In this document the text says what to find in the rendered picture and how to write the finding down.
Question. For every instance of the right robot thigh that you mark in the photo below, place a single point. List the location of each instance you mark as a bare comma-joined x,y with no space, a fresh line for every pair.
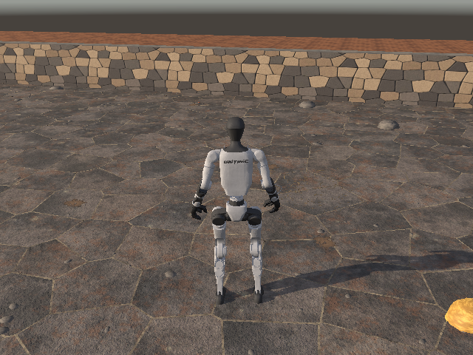
254,218

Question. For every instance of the humanoid robot torso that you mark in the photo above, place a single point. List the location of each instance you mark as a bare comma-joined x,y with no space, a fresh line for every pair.
236,170

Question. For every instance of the left robot forearm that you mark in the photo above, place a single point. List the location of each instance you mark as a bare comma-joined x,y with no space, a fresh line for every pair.
200,194

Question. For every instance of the right robot forearm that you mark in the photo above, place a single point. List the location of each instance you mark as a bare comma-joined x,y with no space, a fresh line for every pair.
272,192

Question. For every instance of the robot left upper arm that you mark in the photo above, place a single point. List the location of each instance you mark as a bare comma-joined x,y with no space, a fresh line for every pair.
212,157

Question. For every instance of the robot left hand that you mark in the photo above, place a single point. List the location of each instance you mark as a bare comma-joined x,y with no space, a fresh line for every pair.
199,209

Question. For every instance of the robot right hand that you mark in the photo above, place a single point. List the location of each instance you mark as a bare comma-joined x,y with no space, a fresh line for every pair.
269,202

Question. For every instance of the robot right upper arm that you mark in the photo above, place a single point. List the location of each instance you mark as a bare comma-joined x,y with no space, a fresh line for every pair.
259,155

